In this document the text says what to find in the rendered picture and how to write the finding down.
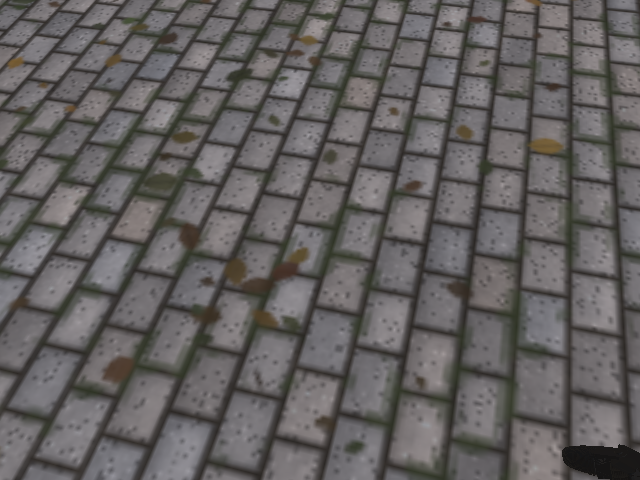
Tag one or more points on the robot right hand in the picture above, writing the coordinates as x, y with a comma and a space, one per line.
622, 463

